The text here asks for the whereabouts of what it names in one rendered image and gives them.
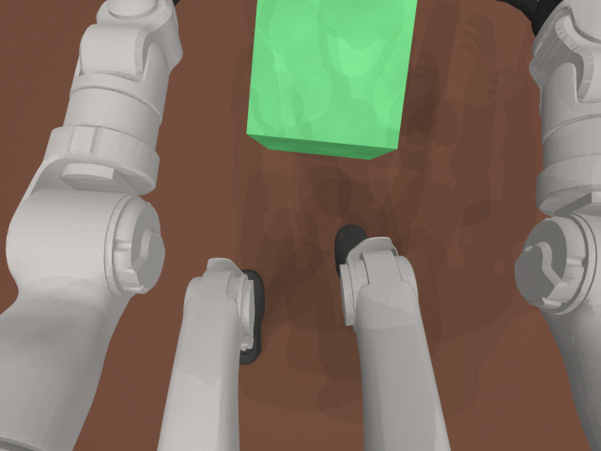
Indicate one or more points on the left robot upper arm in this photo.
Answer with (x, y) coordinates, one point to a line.
(77, 258)

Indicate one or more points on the right robot upper arm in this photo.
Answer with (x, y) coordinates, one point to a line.
(559, 270)

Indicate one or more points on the robot right hand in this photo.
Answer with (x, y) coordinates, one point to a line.
(536, 12)

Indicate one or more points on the robot right thigh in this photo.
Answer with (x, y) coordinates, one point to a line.
(400, 398)

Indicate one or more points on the robot right shin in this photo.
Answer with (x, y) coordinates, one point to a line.
(382, 244)

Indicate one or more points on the left robot forearm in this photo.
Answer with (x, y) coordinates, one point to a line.
(116, 102)

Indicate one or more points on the carton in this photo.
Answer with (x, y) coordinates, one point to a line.
(329, 76)

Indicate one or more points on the right robot forearm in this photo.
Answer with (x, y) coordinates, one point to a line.
(566, 66)

